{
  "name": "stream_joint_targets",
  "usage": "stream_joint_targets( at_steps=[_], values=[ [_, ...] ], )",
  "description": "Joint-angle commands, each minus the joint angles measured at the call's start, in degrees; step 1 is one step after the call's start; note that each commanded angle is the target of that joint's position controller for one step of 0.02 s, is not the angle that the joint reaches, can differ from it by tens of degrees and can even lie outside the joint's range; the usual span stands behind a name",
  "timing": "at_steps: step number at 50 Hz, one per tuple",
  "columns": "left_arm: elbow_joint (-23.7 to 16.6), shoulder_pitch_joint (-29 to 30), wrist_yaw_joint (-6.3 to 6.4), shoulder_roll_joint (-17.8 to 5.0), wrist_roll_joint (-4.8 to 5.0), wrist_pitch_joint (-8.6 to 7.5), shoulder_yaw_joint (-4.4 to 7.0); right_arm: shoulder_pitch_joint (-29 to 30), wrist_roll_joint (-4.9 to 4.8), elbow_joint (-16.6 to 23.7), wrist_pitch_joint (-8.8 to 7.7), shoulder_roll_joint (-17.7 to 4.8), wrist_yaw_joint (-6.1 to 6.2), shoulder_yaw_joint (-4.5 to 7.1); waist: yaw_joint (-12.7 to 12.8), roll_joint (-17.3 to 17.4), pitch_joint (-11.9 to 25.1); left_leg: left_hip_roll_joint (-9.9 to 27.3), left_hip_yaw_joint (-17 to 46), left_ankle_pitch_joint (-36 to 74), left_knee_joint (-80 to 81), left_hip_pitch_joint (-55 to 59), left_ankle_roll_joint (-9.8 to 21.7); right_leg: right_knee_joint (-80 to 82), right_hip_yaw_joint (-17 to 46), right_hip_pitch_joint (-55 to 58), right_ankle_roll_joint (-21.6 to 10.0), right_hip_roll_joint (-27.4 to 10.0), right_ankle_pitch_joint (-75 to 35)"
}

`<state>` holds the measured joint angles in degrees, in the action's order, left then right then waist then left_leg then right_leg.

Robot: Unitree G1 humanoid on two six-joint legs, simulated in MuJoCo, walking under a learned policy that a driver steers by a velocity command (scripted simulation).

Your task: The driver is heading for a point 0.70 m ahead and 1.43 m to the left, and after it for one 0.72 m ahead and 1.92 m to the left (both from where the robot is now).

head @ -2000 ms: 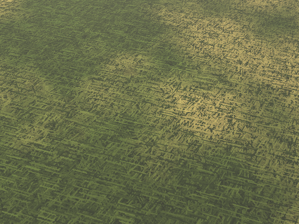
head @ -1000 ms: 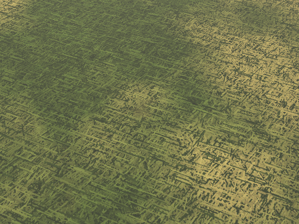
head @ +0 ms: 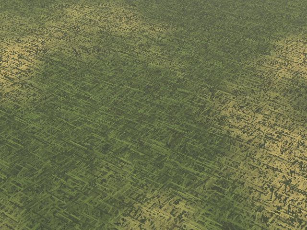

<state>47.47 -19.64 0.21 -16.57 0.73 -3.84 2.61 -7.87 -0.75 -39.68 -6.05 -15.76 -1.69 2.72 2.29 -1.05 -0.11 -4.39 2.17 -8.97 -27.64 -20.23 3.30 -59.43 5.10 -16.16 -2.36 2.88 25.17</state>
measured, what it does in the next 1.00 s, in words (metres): walks ahead, turning left: right foot, then left foot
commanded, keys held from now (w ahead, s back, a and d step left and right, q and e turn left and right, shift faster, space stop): w+q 1.00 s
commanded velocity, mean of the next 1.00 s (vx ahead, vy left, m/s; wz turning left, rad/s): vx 0.50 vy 0.00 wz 0.51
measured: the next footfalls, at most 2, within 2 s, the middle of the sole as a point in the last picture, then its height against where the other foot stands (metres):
right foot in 0.36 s outside the picture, level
left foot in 0.88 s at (109, 220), level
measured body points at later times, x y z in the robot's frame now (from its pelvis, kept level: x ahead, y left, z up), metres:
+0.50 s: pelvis +0.26 -0.03 +0.00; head +0.28 -0.03 +0.45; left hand +0.36 +0.27 -0.08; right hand +0.39 -0.29 -0.12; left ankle +0.16 +0.09 -0.65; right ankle +0.32 -0.12 -0.73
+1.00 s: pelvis +0.48 +0.12 +0.00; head +0.51 +0.16 +0.44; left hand +0.41 +0.41 -0.12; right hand +0.77 -0.01 -0.09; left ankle +0.50 +0.21 -0.73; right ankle +0.48 -0.07 -0.64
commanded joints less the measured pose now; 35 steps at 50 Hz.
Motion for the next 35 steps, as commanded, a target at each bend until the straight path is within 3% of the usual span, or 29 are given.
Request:
stream_joint_targets(
  at_steps=[1, 2, 4, 9, 11, 14, 16, 17, 18, 19, 20, 21, 22, 23, 24, 26, 29, 35],
  values=[
    [-6.7, 5.8, -0.35, -7.1, -1.07, -2.77, 1.56, -7.3, 0.44, 1.5, 0.68, -7.1, -0.03, 2.13, -4.2, 2.5, -0.6, 17.0, 26.6, 1.3, 13.7, 21.2, 12.0, -4.2, 0.7, -26.9, 0.9, -6.3, -5.6],
    [-7.0, 5.6, -0.44, -6.6, -1.62, -2.86, 1.62, -6.8, 0.79, 1.6, 0.81, -6.8, 0.16, 1.92, -3.0, 3.9, 0.1, 15.4, 24.2, 5.8, 14.4, 18.8, 11.7, -1.3, 0.5, -24.1, 1.6, -7.1, -6.9],
    [-7.6, 6.1, -0.49, -5.2, -1.75, -2.59, 1.39, -7.0, 0.3, 1.5, 1.06, -6.8, 0.58, 1.97, -2.1, 5.9, 1.1, 13.8, 21.1, 10.2, 15.3, 15.4, 12.0, 4.5, -0.9, -21.2, 3.2, -6.8, -7.5],
    [-10.7, 16.8, -0.8, -2.7, -1.49, -2.46, 0.04, -10.4, -0.43, 0.0, 2.0, -10.4, 2.33, 3.26, -4.8, 5.7, -0.3, 10.5, 15.8, 9.9, 15.8, 6.2, 9.7, 23.3, -2.1, -13.0, 5.4, -3.7, -23.8],
    [-11.5, 19.7, -1.12, -3.3, -0.91, -2.65, 0.14, -12.8, -0.71, -0.8, 2.42, -10.5, 2.62, 3.32, -5.7, 5.6, -0.2, 10.4, 16.6, 7.6, 14.9, 5.1, 8.8, 26.8, -1.4, -9.3, 5.6, -2.2, -28.3],
    [-12.6, 21.7, -1.26, -5.2, -0.36, -2.93, 0.82, -14.7, -1.11, -1.4, 2.97, -10.0, 2.86, 3.27, -5.3, 6.2, -0.2, 11.6, 20.9, 3.3, 11.5, 8.2, 7.4, 30.8, 0.4, -6.5, 4.7, -1.8, -26.0],
    [-12.2, 19.4, -1.13, -6.5, -0.22, -3.28, 1.53, -14.2, -1.01, -1.3, 3.44, -9.8, 2.95, 3.37, -3.4, 7.5, 0.2, 11.8, 23.0, 3.6, 7.9, 9.7, 6.3, 33.2, 0.1, -2.3, 3.0, -2.1, -22.4],
    [-11.2, 15.6, -0.81, -7.5, -0.42, -3.39, 2.19, -13.8, -0.87, -1.1, 3.58, -8.7, 2.9, 3.02, -1.3, 7.4, 1.8, 10.0, 22.3, 5.2, 4.2, 8.9, 5.0, 35.4, -0.5, 3.6, 1.6, -2.6, -21.8],
    [-10.4, 9.0, -0.33, -9.5, -1.15, -3.54, 3.0, -13.1, -0.41, -0.3, 3.44, -6.3, 2.67, 2.14, 2.0, 5.5, 7.1, 7.3, 19.3, 4.6, -5.8, 5.1, 3.3, 34.6, 3.1, 14.8, -1.1, -7.8, -20.3],
    [-9.5, 1.2, 0.2, -14.0, -1.87, -3.1, 4.21, -17.2, -0.66, 0.7, 3.03, -2.6, 2.61, 1.02, 3.0, -5.5, 15.8, 0.6, 11.3, -9.1, -24.0, -9.6, -0.5, 34.6, 18.6, 34.2, -7.4, -19.9, -15.6],
    [-7.6, -2.0, -0.36, -13.6, -0.77, -2.11, 4.41, -20.9, -1.46, 1.8, 2.65, -3.6, 2.77, 0.69, 1.8, -17.6, 18.7, 0.5, 7.7, -26.1, -36.6, -21.3, -1.7, 40.0, 37.7, 38.6, -12.3, -27.9, -2.2],
    [-8.4, 0.7, -0.44, -9.1, -0.3, -1.89, 3.31, -18.0, -1.76, 0.8, 2.86, -8.5, 2.87, 1.96, 2.2, -10.0, 10.6, 4.3, 8.3, -22.2, -42.3, -25.5, -2.3, 42.2, 34.8, 31.8, -10.8, -26.0, 4.5],
    [-8.7, 3.3, -0.37, -7.0, -0.48, -1.65, 2.67, -13.5, -1.27, 1.3, 3.24, -9.5, 2.85, 2.37, 2.2, -5.7, 4.7, 6.0, 6.5, -17.5, -43.3, -25.7, -2.7, 43.1, 26.6, 24.9, -8.9, -23.5, 0.6],
    [-8.5, 6.0, -0.46, -5.7, -0.87, -1.54, 2.17, -11.6, -0.73, 1.7, 3.5, -8.8, 2.75, 2.43, 0.9, -3.6, 1.3, 7.5, 5.5, -14.0, -41.7, -24.0, -3.0, 44.8, 20.5, 18.7, -8.2, -21.0, -5.4],
    [-8.2, 7.6, -0.46, -4.4, -1.28, -1.58, 1.78, -10.7, -0.47, 2.0, 3.77, -8.0, 2.55, 2.6, -0.3, -4.5, -0.5, 9.1, 5.3, -11.7, -40.1, -22.5, -3.1, 46.2, 16.0, 14.7, -7.8, -19.2, -10.0],
    [-7.4, 8.8, -0.51, -4.3, -1.38, -2.02, 1.87, -10.4, -0.82, 2.5, 4.36, -5.6, 2.05, 2.25, -1.5, -5.9, -1.6, 10.7, 4.0, -8.9, -38.5, -19.8, -3.3, 49.2, 9.3, 9.8, -7.7, -17.3, -15.4],
    [-5.9, 8.1, -0.5, -6.2, -1.1, -2.67, 2.68, -7.4, -0.48, 4.3, 4.62, -4.3, 1.72, 1.85, -1.7, -3.7, -1.9, 11.5, 3.8, -3.5, -33.5, -21.5, -4.2, 51.3, 3.2, 9.7, -9.2, -17.7, -23.1],
    [-3.5, 5.6, -0.21, -9.2, -0.52, -1.92, 3.32, 2.1, -0.55, 7.2, 3.7, -3.0, -0.36, 0.83, 1.5, -1.6, -3.3, 10.3, -0.5, 11.1, -15.2, -17.8, -3.0, 51.4, -8.3, 12.2, -7.1, -16.4, -29.8]
  ],
)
